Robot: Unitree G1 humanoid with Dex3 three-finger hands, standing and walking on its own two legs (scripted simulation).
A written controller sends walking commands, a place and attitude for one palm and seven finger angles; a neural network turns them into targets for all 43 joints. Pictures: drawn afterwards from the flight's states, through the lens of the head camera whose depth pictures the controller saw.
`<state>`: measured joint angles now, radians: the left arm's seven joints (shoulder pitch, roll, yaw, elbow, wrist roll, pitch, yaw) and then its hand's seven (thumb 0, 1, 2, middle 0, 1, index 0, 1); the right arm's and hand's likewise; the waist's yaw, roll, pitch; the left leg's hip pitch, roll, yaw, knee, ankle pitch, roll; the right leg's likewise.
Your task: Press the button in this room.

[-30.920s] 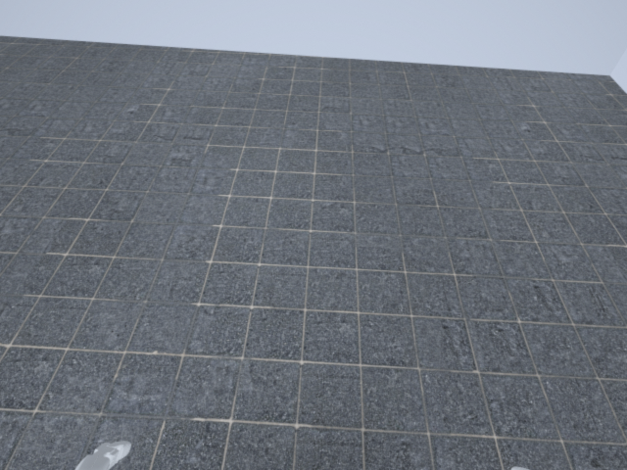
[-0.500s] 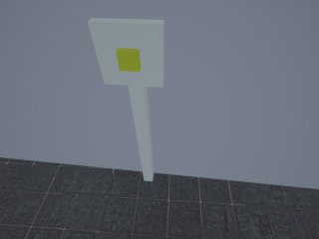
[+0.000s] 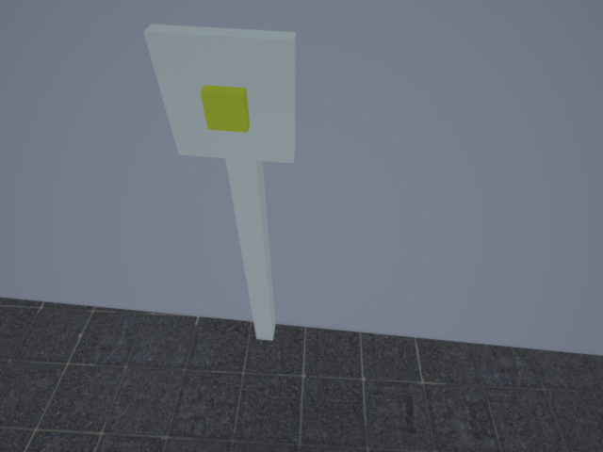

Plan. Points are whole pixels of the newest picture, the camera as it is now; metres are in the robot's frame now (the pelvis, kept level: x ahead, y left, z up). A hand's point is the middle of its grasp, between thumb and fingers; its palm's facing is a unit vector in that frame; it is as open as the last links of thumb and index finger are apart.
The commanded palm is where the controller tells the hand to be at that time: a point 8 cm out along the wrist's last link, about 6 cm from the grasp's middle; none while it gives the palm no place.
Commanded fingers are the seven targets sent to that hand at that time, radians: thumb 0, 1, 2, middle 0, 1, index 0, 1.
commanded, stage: shuffle to correct the standing spot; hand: left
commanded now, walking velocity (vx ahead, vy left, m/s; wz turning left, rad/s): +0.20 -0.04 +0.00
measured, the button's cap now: (226, 108) +0.57 +0.16 +0.17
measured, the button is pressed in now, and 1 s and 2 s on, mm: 0 0 0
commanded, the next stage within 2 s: come to a stop and stand still in 0.14 s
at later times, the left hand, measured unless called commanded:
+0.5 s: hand out of the picture +0.07 +0.18 -0.18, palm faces +0.04 -0.99 -0.16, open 7.4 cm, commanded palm none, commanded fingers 0.00 0.90 0.90 -0.20 -0.30 -0.20 -0.30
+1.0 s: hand out of the picture +0.11 +0.13 -0.14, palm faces +0.05 -0.96 -0.26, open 7.3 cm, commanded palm none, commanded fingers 0.00 0.90 0.90 -0.20 -0.30 -0.20 -0.30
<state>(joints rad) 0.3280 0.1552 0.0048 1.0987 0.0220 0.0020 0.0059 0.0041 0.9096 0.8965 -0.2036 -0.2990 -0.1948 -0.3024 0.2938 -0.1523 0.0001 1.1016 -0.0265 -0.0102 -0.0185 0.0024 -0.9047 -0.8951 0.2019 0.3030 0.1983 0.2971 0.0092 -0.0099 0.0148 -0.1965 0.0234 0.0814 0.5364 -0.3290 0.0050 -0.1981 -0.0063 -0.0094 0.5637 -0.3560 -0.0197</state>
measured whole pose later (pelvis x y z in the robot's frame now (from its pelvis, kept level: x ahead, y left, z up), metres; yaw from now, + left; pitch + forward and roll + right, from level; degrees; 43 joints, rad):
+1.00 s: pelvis +0.07 -0.07 +0.01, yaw +0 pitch +1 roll +3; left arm 0.25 0.17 0.03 0.96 0.02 -0.02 0.03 0.00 0.92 0.90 -0.21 -0.30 -0.20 -0.30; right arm 0.26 -0.18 -0.05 1.04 -0.02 0.05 0.00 0.00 -0.91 -0.90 0.20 0.30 0.20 0.30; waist 0.01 0.00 0.04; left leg -0.41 0.01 0.03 0.95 -0.38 -0.05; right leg -0.25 -0.03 -0.08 0.47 -0.24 -0.07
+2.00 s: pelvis +0.06 -0.02 +0.00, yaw +0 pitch -1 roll +1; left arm 0.26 0.16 -0.01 1.10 0.01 -0.02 0.03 0.00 0.91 0.90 -0.20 -0.30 -0.19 -0.30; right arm 0.34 -0.13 0.03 1.09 -0.02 -0.02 -0.02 0.00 -0.90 -0.90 0.20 0.30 0.20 0.30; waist -0.01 0.04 0.02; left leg -0.16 0.00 0.06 0.48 -0.31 0.01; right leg -0.23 -0.04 -0.04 0.52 -0.28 0.00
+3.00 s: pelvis +0.02 -0.02 -0.03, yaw +1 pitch +5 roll -1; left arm 0.37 0.27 0.19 -0.08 -0.30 -0.17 -0.36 0.02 0.90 0.90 -1.04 -1.21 -1.03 -1.22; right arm 0.29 -0.16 0.06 0.57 0.05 -0.25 -0.05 0.01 -0.89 -0.89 0.21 0.30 0.20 0.30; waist -0.03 0.03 -0.07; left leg -0.53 0.03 0.02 0.89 -0.43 0.01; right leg -0.55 -0.02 -0.08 0.83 -0.36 -0.01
